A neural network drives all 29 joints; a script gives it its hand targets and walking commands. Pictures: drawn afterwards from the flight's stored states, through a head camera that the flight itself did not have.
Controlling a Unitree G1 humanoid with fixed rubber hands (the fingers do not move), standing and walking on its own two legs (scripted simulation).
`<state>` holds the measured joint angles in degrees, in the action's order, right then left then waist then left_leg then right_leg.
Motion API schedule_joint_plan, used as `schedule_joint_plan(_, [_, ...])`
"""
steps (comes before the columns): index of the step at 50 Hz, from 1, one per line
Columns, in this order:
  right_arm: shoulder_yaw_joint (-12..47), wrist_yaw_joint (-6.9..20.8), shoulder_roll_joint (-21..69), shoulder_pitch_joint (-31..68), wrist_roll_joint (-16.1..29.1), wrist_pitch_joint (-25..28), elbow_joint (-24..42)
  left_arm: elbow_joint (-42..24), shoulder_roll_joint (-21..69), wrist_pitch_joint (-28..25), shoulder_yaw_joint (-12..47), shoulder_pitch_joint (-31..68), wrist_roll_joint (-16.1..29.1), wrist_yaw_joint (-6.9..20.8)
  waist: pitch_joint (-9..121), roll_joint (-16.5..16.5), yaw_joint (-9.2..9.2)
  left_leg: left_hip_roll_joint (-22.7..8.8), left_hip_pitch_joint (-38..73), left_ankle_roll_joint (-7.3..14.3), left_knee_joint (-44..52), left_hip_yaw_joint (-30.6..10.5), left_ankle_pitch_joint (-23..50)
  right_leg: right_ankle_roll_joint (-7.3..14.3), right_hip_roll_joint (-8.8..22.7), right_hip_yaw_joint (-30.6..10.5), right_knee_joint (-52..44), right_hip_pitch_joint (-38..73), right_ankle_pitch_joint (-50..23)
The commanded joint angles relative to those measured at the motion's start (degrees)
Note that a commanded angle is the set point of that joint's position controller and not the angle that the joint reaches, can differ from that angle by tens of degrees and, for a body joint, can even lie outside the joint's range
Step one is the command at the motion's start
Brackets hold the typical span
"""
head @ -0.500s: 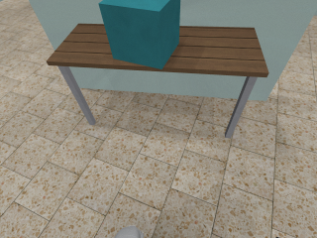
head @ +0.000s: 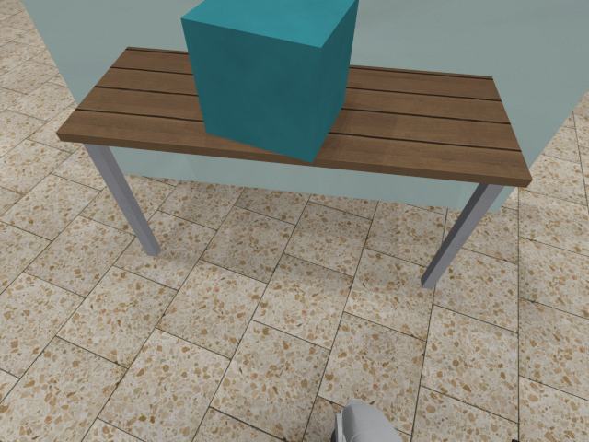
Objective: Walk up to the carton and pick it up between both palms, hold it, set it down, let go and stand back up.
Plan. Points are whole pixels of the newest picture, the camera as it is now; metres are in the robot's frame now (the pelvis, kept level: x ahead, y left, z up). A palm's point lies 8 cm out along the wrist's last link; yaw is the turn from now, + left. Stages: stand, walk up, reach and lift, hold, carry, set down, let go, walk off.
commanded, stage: walk up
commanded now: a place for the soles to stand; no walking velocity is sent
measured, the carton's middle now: (277, 68) +0.89 +0.07 +0.01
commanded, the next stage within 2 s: none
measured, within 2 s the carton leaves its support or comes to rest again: neither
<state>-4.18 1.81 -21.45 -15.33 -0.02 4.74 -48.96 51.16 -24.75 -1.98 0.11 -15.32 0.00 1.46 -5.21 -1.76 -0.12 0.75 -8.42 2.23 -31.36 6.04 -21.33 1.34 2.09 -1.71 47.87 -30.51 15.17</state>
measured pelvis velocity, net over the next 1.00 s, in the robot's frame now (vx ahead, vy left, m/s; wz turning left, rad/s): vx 0.12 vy -0.05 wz -0.13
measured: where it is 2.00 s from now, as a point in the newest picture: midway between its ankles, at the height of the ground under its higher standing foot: (288, 440)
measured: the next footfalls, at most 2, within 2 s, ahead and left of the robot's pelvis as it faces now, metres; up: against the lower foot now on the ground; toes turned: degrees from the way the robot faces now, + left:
right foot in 0.10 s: +0.18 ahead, -0.12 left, +0.00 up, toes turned -4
left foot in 0.60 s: +0.21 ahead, +0.07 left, +0.00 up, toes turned -3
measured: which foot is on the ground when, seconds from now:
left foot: down 0.00-0.14, up 0.16-0.58, down 0.60-1.00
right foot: up 0.00-0.08, down 0.10-0.64, up 0.66-0.92, down 0.94-1.00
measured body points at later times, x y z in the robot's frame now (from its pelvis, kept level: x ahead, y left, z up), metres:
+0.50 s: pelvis +0.11 -0.05 +0.01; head +0.14 -0.07 +0.46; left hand +0.20 +0.27 -0.09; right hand +0.14 -0.36 -0.12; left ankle +0.12 +0.09 -0.68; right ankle +0.14 -0.12 -0.73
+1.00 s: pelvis +0.12 -0.05 +0.00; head +0.14 -0.05 +0.45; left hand +0.23 +0.26 -0.11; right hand +0.16 -0.37 -0.12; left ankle +0.18 +0.07 -0.73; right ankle +0.10 -0.18 -0.73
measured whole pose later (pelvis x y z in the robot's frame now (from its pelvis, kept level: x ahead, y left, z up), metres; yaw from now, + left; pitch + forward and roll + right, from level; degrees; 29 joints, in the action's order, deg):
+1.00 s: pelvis +0.12 -0.05 +0.00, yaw -8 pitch -3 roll -1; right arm -3.1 0.0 -21.5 -12.7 0.0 -0.3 -49.0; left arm 51.6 -23.2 -1.1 0.1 -13.4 0.0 -0.3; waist -5.7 1.3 -0.2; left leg -3.5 -16.8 0.8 -35.1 4.7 -16.3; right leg -0.5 0.2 -1.8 32.9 -12.2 17.3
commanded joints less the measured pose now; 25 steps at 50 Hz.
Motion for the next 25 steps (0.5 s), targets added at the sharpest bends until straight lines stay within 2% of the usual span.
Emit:
schedule_joint_plan(1, [-3.7, -1.4, -16.1, -0.8, -0.7, 0.1, 5.3, -6.2, -6.8, -1.0, -4.0, 3.3, -0.9, 1.1, 3.2, 9.9, -2.41, -18.1, 9.2, 7.7, 7.8, -7.0, 31.6, 1.5, 3.0, 3.5, -9.8, 0.2, -4.2])
schedule_joint_plan(2, [-3.7, -1.4, -16.5, -0.2, -0.8, 0.0, 5.5, -5.9, -6.7, -1.3, -4.2, 2.4, -0.9, 1.2, 4.1, 9.2, -1.76, -18.7, 7.6, 8.0, 6.1, -7.7, 30.3, 2.3, 2.9, 3.2, -11.7, 3.4, -3.5])
schedule_joint_plan(3, [-3.7, -1.5, -16.8, 1.6, -0.7, 0.0, 5.8, -5.2, -7.3, -1.4, -4.7, -0.3, -1.0, 1.2, 5.4, 7.9, 0.32, -17.9, 5.3, 7.1, 2.7, -6.9, 30.7, 3.1, 2.0, 3.6, -14.7, 9.4, -5.0])
schedule_joint_plan(4, [-3.4, -1.6, -16.2, 2.5, -0.6, 0.0, 6.0, -3.7, -8.4, -1.9, -5.4, -5.4, -1.1, 1.1, 8.3, 4.8, 3.33, -15.9, 2.9, 5.9, -5.1, -5.6, 31.3, 4.1, 1.1, 3.1, -18.3, 17.4, -7.7])
schedule_joint_plan(5, [-2.5, -1.5, -13.7, 0.0, -0.6, 0.0, 5.8, -1.9, -11.3, -2.3, -6.6, -11.2, -1.4, 0.5, 12.9, -2.4, 5.32, -10.8, -2.1, 3.6, -18.3, -3.1, 28.2, 5.3, 0.2, -0.5, -20.0, 28.7, -6.6])
schedule_joint_plan(6, [-1.2, -1.2, -10.2, -3.4, -0.2, 0.1, 6.0, -1.9, -15.0, -2.4, -7.8, -13.9, -1.6, -0.3, 14.7, -13.5, 5.46, -3.3, -12.9, 0.9, -29.9, 0.0, 13.4, 7.4, 8.5, -15.5, -23.6, 36.5, -2.5])
schedule_joint_plan(7, [-1.1, -0.9, -10.5, -5.0, -0.2, -0.6, 5.7, -3.5, -16.0, -2.3, -7.5, -11.9, -0.8, -0.4, 11.9, -13.7, 3.31, 3.3, -25.6, -0.9, -33.8, -2.2, -9.5, 11.5, 17.6, -37.4, -32.9, 38.2, 4.8])
schedule_joint_plan(8, [-2.0, -1.3, -15.1, -3.3, -0.5, -1.6, 4.8, -4.4, -16.3, -1.9, -7.4, -7.8, 0.0, -0.1, 7.0, -7.0, 2.97, -1.6, -24.1, -0.3, -36.5, -6.8, -12.5, 14.6, 20.0, -39.6, -36.2, 28.6, 20.4])
schedule_joint_plan(9, [-2.4, -1.1, -16.1, -1.4, -0.7, -1.9, 3.9, -4.0, -15.6, -1.6, -7.6, -5.1, 0.5, -0.1, -0.4, -3.7, 2.25, -3.7, -22.5, 0.4, -37.0, -7.8, -10.2, 13.0, 18.8, -35.8, -39.8, 17.2, 30.9])
schedule_joint_plan(10, [-2.2, -0.6, -15.3, -0.7, -0.5, -2.2, 3.9, -4.0, -14.0, -1.4, -7.2, -2.8, 0.4, -0.1, -5.1, -2.1, 0.80, -5.0, -20.8, 0.8, -34.2, -8.6, -6.4, 9.2, 15.1, -29.3, -41.1, 10.9, 29.9])
schedule_joint_plan(11, [-2.2, 0.0, -14.2, -1.7, -0.4, -2.5, 3.8, -4.4, -12.8, -1.5, -7.1, -1.0, 0.2, -0.2, -7.0, -3.1, -0.41, -5.5, -19.2, 0.7, -31.0, -8.7, -3.0, 5.5, 11.8, -23.9, -41.8, 8.5, 28.0])
schedule_joint_plan(12, [-2.2, 0.5, -13.4, -2.9, -0.4, -2.9, 3.3, -4.9, -11.9, -1.7, -6.9, -0.6, -0.2, -0.5, -6.9, -5.4, -1.02, -6.0, -17.9, 0.0, -28.0, -8.3, 0.8, 3.5, 8.7, -19.0, -41.7, 8.6, 23.5])
schedule_joint_plan(13, [-2.3, 0.8, -13.0, -3.6, -0.6, -3.1, 2.8, -4.4, -11.3, -1.9, -6.6, -1.2, -0.2, -0.6, -5.5, -5.3, -1.16, -6.0, -16.5, -0.5, -26.5, -7.8, 3.2, 3.2, 7.2, -16.4, -41.2, 9.1, 19.5])
schedule_joint_plan(14, [-2.1, 0.8, -12.5, -4.4, -0.7, -3.3, 2.1, -4.7, -10.6, -2.0, -6.3, -1.1, -0.1, -0.7, -4.4, -5.4, -0.78, -5.7, -16.5, -1.2, -25.2, -7.2, 4.7, 3.1, 5.9, -14.1, -40.1, 11.5, 14.7])
schedule_joint_plan(16, [-2.1, 0.3, -12.6, -4.3, -0.7, -3.6, 1.4, -4.8, -10.3, -2.0, -6.0, -2.0, -0.1, -0.9, -0.9, -3.3, 0.04, -5.6, -17.0, -2.4, -24.4, -6.8, 5.5, 4.2, 6.0, -12.3, -38.6, 15.9, 8.2])
schedule_joint_plan(18, [-2.1, -0.3, -12.9, -3.7, -0.7, -4.1, 1.2, -5.4, -10.9, -1.6, -5.9, -1.7, -0.2, -1.0, 0.2, -2.9, 0.59, -5.5, -16.9, -3.0, -24.6, -6.5, 5.2, 6.0, 6.4, -11.8, -38.2, 16.4, 7.9])
schedule_joint_plan(21, [-1.9, -1.0, -12.9, -1.3, -0.7, -4.2, 1.7, -5.7, -11.2, -0.8, -5.9, -2.3, -0.5, -1.1, 0.8, -2.1, 2.01, -5.7, -17.9, -3.1, -19.5, -6.4, 1.5, 8.1, 7.2, -13.7, -36.1, 19.8, 5.8])
schedule_joint_plan(23, [-1.2, -1.5, -11.9, 0.3, -0.6, -3.8, 1.8, -5.0, -11.2, -0.5, -5.7, -3.6, -0.9, -1.3, 1.8, -2.4, 2.96, -5.8, -18.8, -3.1, -15.0, -7.3, -2.1, 10.2, 8.2, -14.7, -32.4, 24.0, -4.3])
schedule_joint_plan(24, [-1.0, -1.8, -11.4, 1.1, -0.6, -3.4, 2.2, -4.8, -10.9, -0.4, -5.5, -4.5, -1.0, -1.6, 3.0, -1.1, 3.19, -5.5, -18.5, -2.9, -12.3, -7.3, -3.5, 11.2, 9.1, -15.7, -30.2, 26.3, -11.7])
schedule_joint_plan(25, [-0.8, -2.1, -11.0, 1.6, -0.5, -2.9, 2.3, -4.4, -10.8, -0.3, -5.3, -5.3, -1.0, -1.7, 4.7, -1.2, 3.41, -5.3, -17.3, -2.5, -9.0, -7.7, -4.5, 11.9, 9.5, -15.4, -27.8, 28.2, -19.1])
